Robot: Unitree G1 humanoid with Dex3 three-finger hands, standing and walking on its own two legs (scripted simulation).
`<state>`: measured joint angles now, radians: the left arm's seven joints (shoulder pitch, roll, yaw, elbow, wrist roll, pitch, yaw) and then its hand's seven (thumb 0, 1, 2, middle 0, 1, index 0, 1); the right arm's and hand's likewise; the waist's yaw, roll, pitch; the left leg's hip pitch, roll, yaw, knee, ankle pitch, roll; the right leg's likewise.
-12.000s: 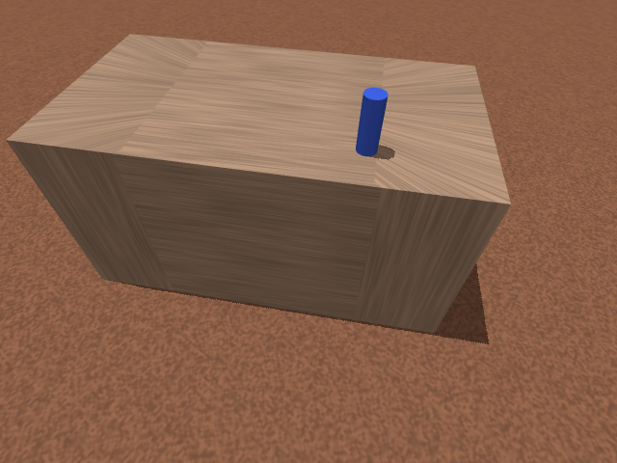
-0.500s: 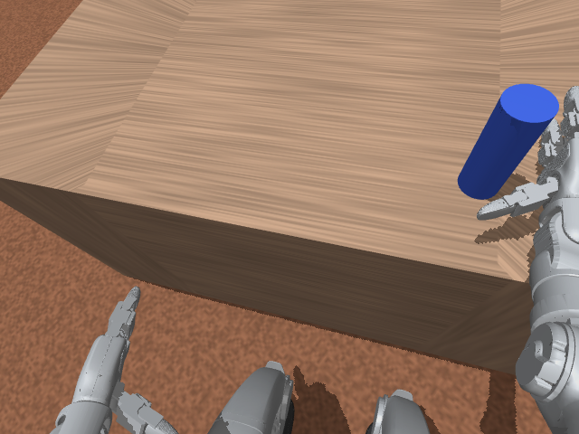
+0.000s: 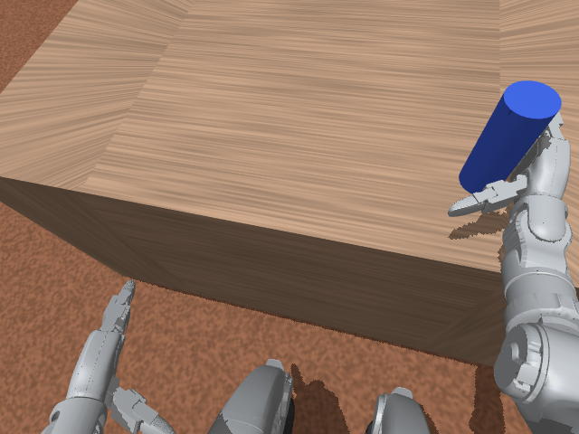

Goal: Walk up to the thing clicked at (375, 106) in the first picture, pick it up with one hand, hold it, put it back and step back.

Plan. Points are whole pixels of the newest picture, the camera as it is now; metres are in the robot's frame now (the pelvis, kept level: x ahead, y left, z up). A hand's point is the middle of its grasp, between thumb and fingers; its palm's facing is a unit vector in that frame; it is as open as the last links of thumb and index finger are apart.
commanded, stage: close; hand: right
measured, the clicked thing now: (501, 145) +0.51 -0.17 +0.06
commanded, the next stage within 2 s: settle in 0.56 s
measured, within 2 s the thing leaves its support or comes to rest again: leaves its support in 0.72 s
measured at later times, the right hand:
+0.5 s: hand (491, 147) +0.52 -0.16 +0.04, palm faces +0.09 +1.00 +0.00, open 9.6 cm
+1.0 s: hand (509, 127) +0.52 -0.17 +0.08, palm faces +0.10 +1.00 -0.01, open 7.9 cm
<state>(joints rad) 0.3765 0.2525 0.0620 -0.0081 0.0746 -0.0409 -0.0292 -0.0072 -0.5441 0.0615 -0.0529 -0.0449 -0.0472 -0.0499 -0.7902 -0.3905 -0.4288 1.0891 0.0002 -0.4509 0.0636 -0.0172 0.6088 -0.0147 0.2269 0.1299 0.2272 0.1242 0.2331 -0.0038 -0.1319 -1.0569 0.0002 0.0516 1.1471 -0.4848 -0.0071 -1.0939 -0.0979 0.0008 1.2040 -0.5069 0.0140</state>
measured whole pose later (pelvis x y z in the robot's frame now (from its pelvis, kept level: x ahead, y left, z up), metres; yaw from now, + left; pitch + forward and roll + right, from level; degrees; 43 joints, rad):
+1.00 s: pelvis +0.01 -0.01 +0.01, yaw +0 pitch +22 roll +3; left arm 0.36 0.24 0.04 0.04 0.06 -0.04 -0.03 -0.01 -0.52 0.05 -0.05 -0.05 -0.06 -0.04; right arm -0.86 -0.42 -0.41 1.12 -0.01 -0.39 0.04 -0.02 0.17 -1.15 0.87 1.05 0.87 1.05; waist 0.23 -0.01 -0.14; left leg -0.98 0.00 0.04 1.07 -0.46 -0.02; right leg -1.02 -0.09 -0.01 1.14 -0.49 0.01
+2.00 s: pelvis +0.02 +0.00 +0.05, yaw +0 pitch +15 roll +1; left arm 0.35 0.23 0.05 0.23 0.02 -0.06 0.00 -0.01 -0.52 0.05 -0.05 -0.05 -0.05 -0.04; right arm -0.78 -0.34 -0.33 0.95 0.06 -0.27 0.06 -0.02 0.17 -1.15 0.87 1.06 0.87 1.06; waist 0.15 -0.01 -0.11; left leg -0.74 0.01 0.02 0.87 -0.40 -0.02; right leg -0.76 -0.07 -0.04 0.90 -0.42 0.01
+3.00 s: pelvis +0.02 +0.01 +0.10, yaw -2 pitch +0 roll +0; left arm 0.28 0.22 0.07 0.52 -0.03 -0.07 0.07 -0.01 -0.51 0.03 -0.04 -0.04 -0.05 -0.03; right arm -0.28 -0.21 -0.18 0.17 0.18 0.12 0.05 -0.02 0.16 -1.14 0.87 1.06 0.87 1.05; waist 0.01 -0.03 -0.04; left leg -0.27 0.03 0.03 0.56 -0.29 -0.01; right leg -0.27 -0.04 -0.04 0.54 -0.27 0.02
